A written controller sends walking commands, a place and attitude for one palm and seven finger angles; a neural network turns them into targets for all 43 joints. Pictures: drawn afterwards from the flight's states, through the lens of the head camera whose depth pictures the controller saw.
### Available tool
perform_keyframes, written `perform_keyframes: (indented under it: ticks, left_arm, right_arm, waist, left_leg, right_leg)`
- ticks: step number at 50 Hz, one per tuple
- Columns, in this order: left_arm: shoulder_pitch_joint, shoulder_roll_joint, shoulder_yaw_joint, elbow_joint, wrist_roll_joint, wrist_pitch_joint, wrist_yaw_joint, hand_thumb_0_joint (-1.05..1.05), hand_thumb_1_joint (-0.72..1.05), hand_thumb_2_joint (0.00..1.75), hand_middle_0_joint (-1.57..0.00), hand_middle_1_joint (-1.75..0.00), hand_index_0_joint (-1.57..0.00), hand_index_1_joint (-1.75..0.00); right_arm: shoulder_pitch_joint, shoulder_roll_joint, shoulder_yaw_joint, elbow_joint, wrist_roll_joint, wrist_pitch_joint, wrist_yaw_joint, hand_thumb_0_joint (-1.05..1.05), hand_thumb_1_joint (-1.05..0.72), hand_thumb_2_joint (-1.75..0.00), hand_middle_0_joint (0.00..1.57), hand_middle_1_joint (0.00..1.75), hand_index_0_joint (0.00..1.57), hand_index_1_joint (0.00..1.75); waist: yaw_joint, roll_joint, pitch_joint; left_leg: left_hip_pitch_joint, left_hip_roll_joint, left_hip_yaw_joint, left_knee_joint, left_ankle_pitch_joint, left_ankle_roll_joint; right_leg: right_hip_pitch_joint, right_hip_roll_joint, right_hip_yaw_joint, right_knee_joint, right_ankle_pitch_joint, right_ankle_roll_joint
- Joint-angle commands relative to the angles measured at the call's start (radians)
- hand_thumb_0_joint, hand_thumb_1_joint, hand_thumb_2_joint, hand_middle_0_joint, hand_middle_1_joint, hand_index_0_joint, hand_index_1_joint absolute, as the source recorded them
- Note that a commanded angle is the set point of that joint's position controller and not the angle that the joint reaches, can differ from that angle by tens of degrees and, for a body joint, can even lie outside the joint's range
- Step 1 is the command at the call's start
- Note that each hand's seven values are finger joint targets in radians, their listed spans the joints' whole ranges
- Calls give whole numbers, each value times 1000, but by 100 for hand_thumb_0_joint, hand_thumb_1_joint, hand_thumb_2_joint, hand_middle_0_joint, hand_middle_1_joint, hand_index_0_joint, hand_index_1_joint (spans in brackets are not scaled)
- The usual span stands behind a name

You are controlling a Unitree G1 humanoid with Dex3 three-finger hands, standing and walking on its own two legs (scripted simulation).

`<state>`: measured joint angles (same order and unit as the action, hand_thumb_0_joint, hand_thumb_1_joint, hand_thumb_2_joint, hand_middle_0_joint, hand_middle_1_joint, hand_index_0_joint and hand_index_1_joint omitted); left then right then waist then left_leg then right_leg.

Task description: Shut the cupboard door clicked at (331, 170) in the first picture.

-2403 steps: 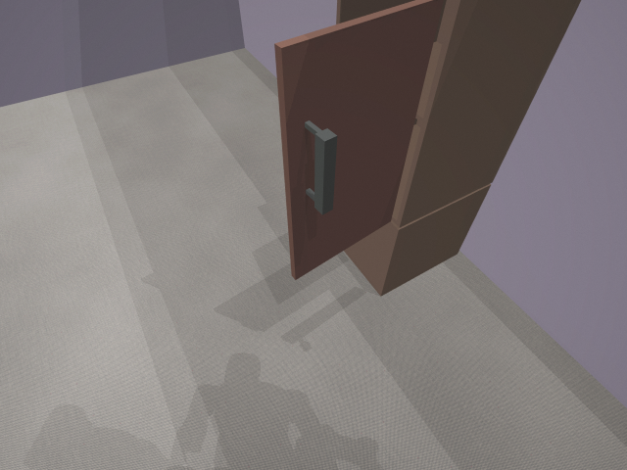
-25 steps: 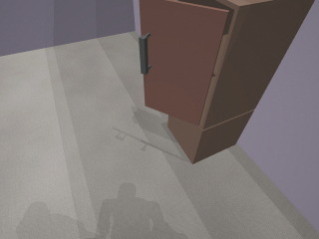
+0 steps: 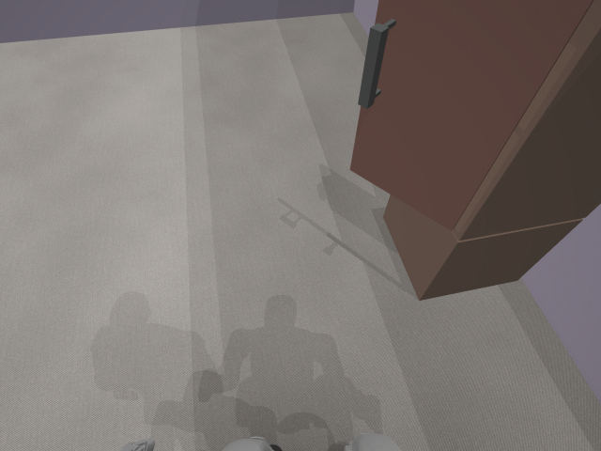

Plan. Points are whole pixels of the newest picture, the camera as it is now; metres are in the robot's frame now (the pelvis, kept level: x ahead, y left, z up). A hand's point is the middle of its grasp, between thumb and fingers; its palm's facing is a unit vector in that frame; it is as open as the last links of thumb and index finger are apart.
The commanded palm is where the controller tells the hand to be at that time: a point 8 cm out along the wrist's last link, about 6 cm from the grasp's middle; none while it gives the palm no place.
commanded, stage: walk to a spot facing it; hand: left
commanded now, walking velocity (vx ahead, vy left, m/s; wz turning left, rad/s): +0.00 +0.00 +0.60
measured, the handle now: (377, 65) +0.84 -0.15 +0.03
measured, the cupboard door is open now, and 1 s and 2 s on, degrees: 37 37 37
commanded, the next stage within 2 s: turn to face it in 1.78 s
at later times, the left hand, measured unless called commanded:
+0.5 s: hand out of the picture -0.02 +0.19 -0.18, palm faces +0.37 -0.89 -0.27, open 7.4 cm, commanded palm none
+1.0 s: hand out of the picture -0.05 +0.16 -0.18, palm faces +0.67 -0.70 -0.23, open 7.4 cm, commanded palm none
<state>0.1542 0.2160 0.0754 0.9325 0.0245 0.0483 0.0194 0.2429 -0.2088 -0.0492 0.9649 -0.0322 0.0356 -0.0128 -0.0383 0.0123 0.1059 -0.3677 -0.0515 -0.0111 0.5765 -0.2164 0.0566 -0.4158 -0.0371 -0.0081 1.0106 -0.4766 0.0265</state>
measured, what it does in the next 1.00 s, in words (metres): steps on the spot, turning left: right foot, then left foot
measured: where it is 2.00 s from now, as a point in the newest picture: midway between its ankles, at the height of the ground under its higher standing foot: (233, 448)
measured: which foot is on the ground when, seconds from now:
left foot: down 0.00-0.16, up 0.18-0.44, down 0.46-0.70, up 0.72-0.96, down 0.98-1.00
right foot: up 0.00-0.16, down 0.18-0.46, up 0.48-0.68, down 0.70-0.98, up 1.00-1.00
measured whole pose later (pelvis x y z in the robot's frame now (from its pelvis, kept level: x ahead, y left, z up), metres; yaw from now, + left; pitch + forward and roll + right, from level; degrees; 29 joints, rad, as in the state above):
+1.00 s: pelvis +0.03 -0.03 -0.01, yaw +42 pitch +1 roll +0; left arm 0.24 0.21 0.07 0.86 0.03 0.03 0.01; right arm 0.16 -0.22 -0.07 0.87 -0.02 0.05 0.03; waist -0.01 -0.03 0.10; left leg -0.32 0.00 0.05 0.65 -0.32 0.02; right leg -0.32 -0.17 -0.19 0.77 -0.45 0.06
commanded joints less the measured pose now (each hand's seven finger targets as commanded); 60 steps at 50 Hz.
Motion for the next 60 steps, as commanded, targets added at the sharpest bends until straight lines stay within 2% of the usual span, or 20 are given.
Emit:
perform_keyframes:
  ticks: [1, 6, 7, 8, 9, 14, 17, 20, 21, 22, 23, 26, 33, 35, 39, 46, 47, 49, 52, 60]
  left_arm:
    - [29, 79, 14, -96, -2, -21, 4, 0, 90, 90, -20, -30, -20, -30]
    - [125, 116, 22, -99, -4, -27, 8, 0, 90, 90, -20, -30, -20, -30]
    - [171, 169, 32, -102, 1, -38, 13, 0, 90, 90, -20, -30, -20, -30]
    - [161, 261, 53, -114, 16, -46, 21, 0, 90, 90, -20, -30, -20, -30]
    - [85, 273, 42, -135, 11, -39, 22, 0, 90, 90, -20, -30, -20, -30]
    - [4, 186, 27, -145, 12, -52, 27, 0, 90, 90, -20, -30, -20, -30]
    - [101, 230, 40, -114, 13, -47, 21, 0, 90, 90, -20, -30, -20, -30]
    - [128, 236, 44, -108, 3, -41, 15, 0, 90, 90, -20, -30, -20, -30]
    - [123, 222, 41, -116, -4, -38, 12, 0, 90, 90, -20, -30, -20, -30]
    - [135, 163, 28, -145, -8, -34, 5, 0, 90, 90, -20, -30, -20, -30]
    - [60, 118, 5, -191, -4, -34, 5, 0, 90, 90, -20, -30, -20, -30]
    - [-17, 131, 16, -180, -5, -23, 8, 0, 90, 90, -20, -30, -20, -30]
    - [224, 134, 30, -106, -2, -37, -4, 0, 90, 90, -20, -30, -20, -30]
    - [219, 270, 49, -128, 16, -48, 8, 0, 90, 90, -20, -30, -20, -30]
    - [37, 161, 28, -167, 13, -50, 24, 0, 90, 90, -20, -30, -20, -30]
    - [148, 211, 53, -112, 5, -43, 14, 0, 90, 90, -20, -30, -20, -30]
    - [139, 199, 48, -113, -2, -38, 9, 0, 90, 90, -20, -30, -20, -30]
    - [70, 90, 16, -194, -8, -29, 3, 0, 90, 90, -20, -30, -20, -30]
    - [-44, 110, 24, -191, 1, -29, -5, 0, 90, 90, -20, -30, -20, -30]
    - [24, 91, 20, -139, -1, -52, -42, 0, 90, 90, -20, -30, -20, -30]
  right_arm:
    - [19, -223, -56, -75, -5, -6, -10, 0, -90, -90, 20, 30, 20, 30]
    - [-58, -210, -67, -119, 5, 9, 0, 0, -90, -90, 20, 30, 20, 30]
    - [-70, -179, -65, -133, 15, 10, 5, 0, -90, -90, 20, 30, 20, 30]
    - [-52, -103, -59, -151, 23, 11, 11, 0, -90, -90, 20, 30, 20, 30]
    - [-66, -128, -68, -156, 6, 12, 16, 0, -90, -90, 20, 30, 20, 30]
    - [-75, -103, -47, -165, 16, 15, 38, 0, -90, -90, 20, 30, 20, 30]
    - [-140, -84, -32, -186, 21, 10, 45, 0, -90, -90, 20, 30, 20, 30]
    - [-85, -110, -32, -173, 17, 3, 42, 0, -90, -90, 20, 30, 20, 30]
    - [-17, -157, -44, -157, 12, -3, 41, 0, -90, -90, 20, 30, 20, 30]
    - [31, -267, -70, -152, 5, -9, 36, 0, -90, -90, 20, 30, 20, 30]
    - [101, -321, -84, -133, 6, -5, 26, 0, -90, -90, 20, 30, 20, 30]
    - [13, -261, -67, -136, 0, -8, 0, 0, -90, -90, 20, 30, 20, 30]
    - [-167, -204, -55, -186, 12, 8, 2, 0, -90, -90, 20, 30, 20, 30]
    - [-149, -109, -51, -211, 16, 12, 18, 0, -90, -90, 20, 30, 20, 30]
    - [-105, -108, -52, -169, 10, 21, 39, 0, -90, -90, 20, 30, 20, 30]
    - [-90, -77, -29, -160, 19, 1, 42, 0, -90, -90, 20, 30, 20, 30]
    - [-47, -113, -37, -151, 18, -4, 44, 0, -90, -90, 20, 30, 20, 30]
    - [81, -288, -78, -130, 2, -10, 25, 0, -90, -90, 20, 30, 20, 30]
    - [58, -228, -56, -121, -4, -22, -2, 0, -90, -90, 20, 30, 20, 30]
    - [-14, -223, -53, -116, -4, -30, 4, 0, -90, -90, 20, 30, 20, 30]
  waist:
    - [9, 84, -144]
    - [60, 126, -161]
    - [84, 40, -172]
    - [78, -224, -140]
    - [64, -212, -84]
    - [8, -214, -84]
    - [61, -206, -94]
    - [37, -198, -133]
    - [-2, -115, -181]
    - [-22, 172, -239]
    - [-67, 265, -233]
    - [-40, 207, -168]
    - [94, 60, -141]
    - [108, -325, -91]
    - [5, -224, -66]
    - [46, -204, -144]
    - [21, -129, -160]
    - [-53, 294, -192]
    - [-44, 222, -136]
    - [22, 149, -72]
  left_leg:
    - [104, 254, -397, -284, -16, 119]
    - [-14, 157, -364, -204, -6, 54]
    - [-108, 94, -316, -101, -67, 3]
    - [-282, -47, -126, 170, -255, -86]
    - [-264, -29, -71, 457, -361, -94]
    - [-180, 80, 7, 466, -266, -109]
    - [-96, 49, 93, 236, -243, -98]
    - [65, 29, 120, -11, -82, -79]
    - [235, 76, 57, -106, 122, -55]
    - [425, 315, -251, -119, 455, 51]
    - [396, 463, -406, -175, 635, 182]
    - [246, 351, -331, -174, 389, 150]
    - [-87, 159, -213, -50, 14, 25]
    - [-258, -43, -33, 469, -400, -81]
    - [-191, 79, -36, 651, -271, -89]
    - [58, 41, 110, 7, -125, -76]
    - [187, 68, 66, -111, 8, -62]
    - [364, 461, -434, -215, 532, 171]
    - [264, 353, -383, -245, 96, 151]
    - [77, 228, -331, -264, -254, 101]
  right_leg:
    - [-3, 17, 6, -123, 21, 16]
    - [240, 55, -18, -475, 150, 14]
    - [356, -23, 68, -652, 167, -10]
    - [398, -304, 390, -806, 29, -119]
    - [218, -457, 432, -829, 72, -199]
    - [261, -289, 41, -580, 708, -165]
    - [333, -289, -7, -518, 820, -134]
    - [309, -268, -65, -400, 810, -74]
    - [196, -245, -109, -274, 692, -29]
    - [-48, -125, -164, -74, 260, 43]
    - [-148, -65, -96, 70, -213, 49]
    - [-169, -78, 19, 121, -64, 36]
    - [283, -6, -47, -494, 212, 27]
    - [242, -430, 437, -807, 97, -152]
    - [144, -316, 110, -676, 354, -164]
    - [296, -300, -98, -440, 692, -83]
    - [205, -280, -135, -349, 591, -38]
    - [-173, -88, -124, 2, -216, 57]
    - [-234, -89, 2, 128, -35, 36]
    - [62, 17, -77, -326, 96, 32]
